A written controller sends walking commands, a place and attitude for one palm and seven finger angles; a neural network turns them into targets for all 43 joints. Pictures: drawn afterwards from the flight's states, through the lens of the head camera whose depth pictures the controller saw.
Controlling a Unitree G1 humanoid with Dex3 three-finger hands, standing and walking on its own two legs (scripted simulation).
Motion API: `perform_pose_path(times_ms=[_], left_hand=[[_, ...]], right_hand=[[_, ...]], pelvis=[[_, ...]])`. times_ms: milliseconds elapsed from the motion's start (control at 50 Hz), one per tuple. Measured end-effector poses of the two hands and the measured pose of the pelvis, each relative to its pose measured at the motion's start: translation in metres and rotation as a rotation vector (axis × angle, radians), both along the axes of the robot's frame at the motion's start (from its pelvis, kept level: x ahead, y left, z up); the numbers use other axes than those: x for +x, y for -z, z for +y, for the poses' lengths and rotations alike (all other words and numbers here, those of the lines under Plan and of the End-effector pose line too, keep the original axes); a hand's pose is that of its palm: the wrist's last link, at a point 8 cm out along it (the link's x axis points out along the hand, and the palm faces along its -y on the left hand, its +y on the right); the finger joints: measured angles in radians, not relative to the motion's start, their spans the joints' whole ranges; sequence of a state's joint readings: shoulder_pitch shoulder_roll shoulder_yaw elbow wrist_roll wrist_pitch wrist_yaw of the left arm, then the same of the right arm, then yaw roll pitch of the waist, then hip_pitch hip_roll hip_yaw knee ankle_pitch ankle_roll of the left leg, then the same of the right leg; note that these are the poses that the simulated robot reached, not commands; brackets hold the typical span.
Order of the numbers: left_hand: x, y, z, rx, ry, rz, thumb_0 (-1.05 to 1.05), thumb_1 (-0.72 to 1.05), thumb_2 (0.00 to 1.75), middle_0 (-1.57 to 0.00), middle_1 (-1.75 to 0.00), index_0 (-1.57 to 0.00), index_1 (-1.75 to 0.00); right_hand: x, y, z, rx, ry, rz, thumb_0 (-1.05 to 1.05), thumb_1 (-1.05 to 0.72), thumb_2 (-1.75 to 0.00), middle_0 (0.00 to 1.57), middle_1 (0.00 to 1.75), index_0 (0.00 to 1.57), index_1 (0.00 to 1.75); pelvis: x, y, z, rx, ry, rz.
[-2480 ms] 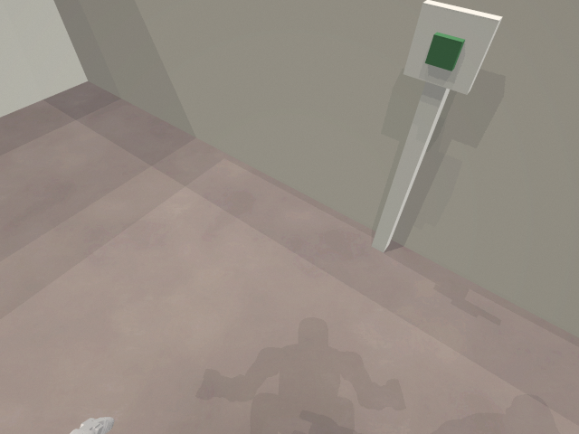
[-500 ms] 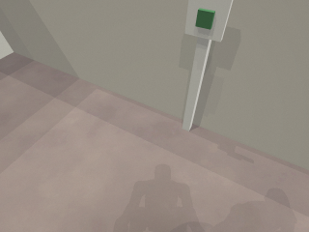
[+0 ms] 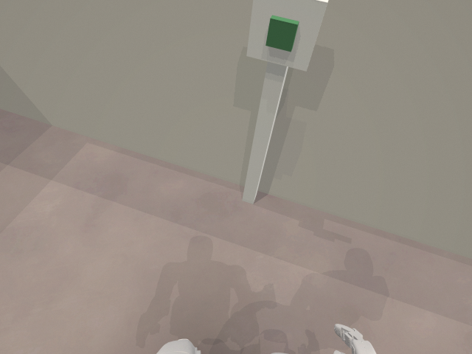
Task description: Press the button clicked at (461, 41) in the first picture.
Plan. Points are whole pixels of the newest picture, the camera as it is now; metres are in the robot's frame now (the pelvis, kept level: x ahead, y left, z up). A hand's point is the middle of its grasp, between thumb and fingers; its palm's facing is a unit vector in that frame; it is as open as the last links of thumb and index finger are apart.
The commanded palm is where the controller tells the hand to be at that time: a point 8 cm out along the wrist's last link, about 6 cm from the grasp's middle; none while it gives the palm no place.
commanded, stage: turn to face it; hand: left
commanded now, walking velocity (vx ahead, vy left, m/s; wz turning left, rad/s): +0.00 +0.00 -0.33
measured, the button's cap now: (282, 33) +0.85 -0.02 +0.12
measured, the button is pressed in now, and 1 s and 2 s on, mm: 0 0 0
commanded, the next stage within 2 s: take the last steps up to it in 0.20 s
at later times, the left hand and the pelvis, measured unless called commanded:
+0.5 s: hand (157, 340) +0.15 +0.15 -0.15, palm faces -0.15 -0.97 -0.21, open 7.3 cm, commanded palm none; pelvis +0.05 -0.01 +0.01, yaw -9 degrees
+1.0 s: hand (190, 267) +0.30 +0.12 -0.17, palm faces -0.29 -0.95 -0.12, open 7.4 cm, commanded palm none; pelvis +0.21 -0.03 +0.01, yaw -15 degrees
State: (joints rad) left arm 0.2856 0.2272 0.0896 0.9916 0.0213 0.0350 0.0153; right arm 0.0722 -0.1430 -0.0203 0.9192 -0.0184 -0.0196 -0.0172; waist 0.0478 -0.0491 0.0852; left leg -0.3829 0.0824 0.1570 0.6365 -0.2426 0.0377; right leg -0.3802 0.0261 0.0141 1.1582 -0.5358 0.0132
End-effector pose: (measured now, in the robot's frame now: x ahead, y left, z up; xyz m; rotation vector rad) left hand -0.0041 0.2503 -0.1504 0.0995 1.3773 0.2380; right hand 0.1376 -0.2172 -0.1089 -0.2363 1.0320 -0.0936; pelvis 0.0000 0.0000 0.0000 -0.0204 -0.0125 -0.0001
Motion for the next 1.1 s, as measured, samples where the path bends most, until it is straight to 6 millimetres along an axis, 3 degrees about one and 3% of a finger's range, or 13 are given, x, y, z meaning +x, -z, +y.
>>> perform_pose_path(times_ms=[100, 220, 320, 400, 500, 660, 720, 800, 900, 1020, 1100], left_hand=[[0.068, -0.022, 0.021, 0.035, 0.088, -0.116, 0.01, 0.91, 0.90, -0.20, -0.29, -0.19, -0.30], [0.126, -0.039, 0.010, 0.058, 0.208, -0.169, 0.00, 0.91, 0.90, -0.19, -0.29, -0.19, -0.30], [0.157, -0.038, -0.020, 0.068, 0.296, -0.211, 0.00, 0.91, 0.90, -0.19, -0.29, -0.19, -0.30], [0.161, -0.039, -0.041, 0.039, 0.320, -0.206, 0.00, 0.91, 0.90, -0.20, -0.29, -0.20, -0.30], [0.157, -0.034, -0.047, 0.002, 0.301, -0.168, 0.00, 0.92, 0.90, -0.20, -0.30, -0.20, -0.30], [0.150, -0.002, -0.016, -0.045, 0.270, -0.025, 0.00, 0.92, 0.90, -0.20, -0.30, -0.20, -0.30], [0.161, -0.002, -0.010, -0.054, 0.301, 0.046, 0.01, 0.91, 0.90, -0.20, -0.29, -0.20, -0.30], [0.198, -0.012, -0.015, -0.068, 0.322, 0.033, 0.01, 0.91, 0.90, -0.20, -0.29, -0.20, -0.30], [0.253, -0.016, -0.036, -0.077, 0.349, -0.004, 0.01, 0.91, 0.90, -0.20, -0.29, -0.19, -0.30], [0.333, -0.009, -0.087, -0.089, 0.428, -0.033, 0.01, 0.91, 0.90, -0.19, -0.29, -0.19, -0.30], [0.393, 0.001, -0.128, -0.082, 0.462, -0.111, 0.01, 0.91, 0.90, -0.20, -0.29, -0.19, -0.30]], right_hand=[[-0.028, -0.001, -0.005, 0.002, 0.081, 0.066, 0.00, -0.91, -0.90, 0.20, 0.30, 0.20, 0.30], [-0.077, 0.011, -0.021, 0.025, 0.209, 0.162, 0.00, -0.91, -0.90, 0.20, 0.30, 0.20, 0.30], [-0.121, 0.033, -0.040, 0.053, 0.303, 0.261, 0.01, -0.91, -0.90, 0.20, 0.30, 0.20, 0.30], [-0.141, 0.033, -0.045, 0.053, 0.338, 0.343, 0.01, -0.91, -0.90, 0.19, 0.30, 0.20, 0.30], [-0.135, 0.021, -0.039, 0.055, 0.342, 0.345, 0.01, -0.91, -0.90, 0.19, 0.30, 0.20, 0.30], [-0.076, 0.014, -0.020, 0.012, 0.338, 0.235, 0.01, -0.91, -0.90, 0.19, 0.30, 0.20, 0.30], [-0.067, 0.008, -0.010, 0.009, 0.372, 0.212, 0.01, -0.91, -0.90, 0.19, 0.30, 0.20, 0.30], [-0.071, -0.001, 0.006, 0.030, 0.409, 0.287, 0.00, -0.91, -0.90, 0.20, 0.30, 0.20, 0.30], [-0.080, -0.002, 0.024, 0.081, 0.460, 0.419, 0.00, -0.91, -0.90, 0.20, 0.30, 0.20, 0.30], [-0.085, 0.004, 0.032, 0.160, 0.540, 0.570, 0.00, -0.91, -0.90, 0.20, 0.30, 0.20, 0.30], [-0.075, 0.020, 0.017, 0.208, 0.577, 0.662, 0.00, -0.91, -0.90, 0.20, 0.30, 0.20, 0.30]], pelvis=[[0.009, -0.010, 0.008, -0.001, 0.041, 0.012], [0.020, -0.013, 0.006, 0.010, 0.095, 0.022], [0.029, -0.002, -0.008, 0.031, 0.138, 0.023], [0.036, -0.006, -0.012, 0.014, 0.148, 0.022], [0.052, -0.012, -0.012, 0.009, 0.156, 0.026], [0.091, -0.002, 0.004, -0.008, 0.195, 0.029], [0.109, -0.007, 0.008, -0.008, 0.226, 0.028], [0.136, -0.018, 0.006, -0.012, 0.239, 0.033], [0.170, -0.021, -0.005, -0.009, 0.254, 0.040], [0.214, -0.011, -0.034, 0.005, 0.270, 0.040], [0.251, 0.007, -0.064, 0.013, 0.270, 0.035]])
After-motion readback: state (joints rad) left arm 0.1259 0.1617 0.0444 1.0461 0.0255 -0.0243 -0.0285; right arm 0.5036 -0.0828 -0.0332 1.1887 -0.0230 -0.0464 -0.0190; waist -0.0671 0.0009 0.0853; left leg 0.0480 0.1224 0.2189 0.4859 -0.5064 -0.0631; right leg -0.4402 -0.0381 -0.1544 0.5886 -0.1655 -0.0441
